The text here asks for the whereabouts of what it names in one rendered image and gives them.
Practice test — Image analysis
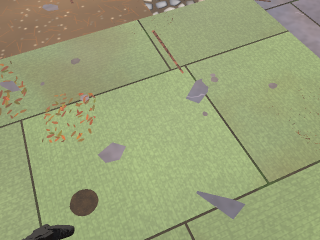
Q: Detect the robot left hand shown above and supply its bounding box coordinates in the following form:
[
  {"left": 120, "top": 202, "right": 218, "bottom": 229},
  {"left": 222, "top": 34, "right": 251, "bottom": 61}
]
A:
[{"left": 22, "top": 224, "right": 75, "bottom": 240}]

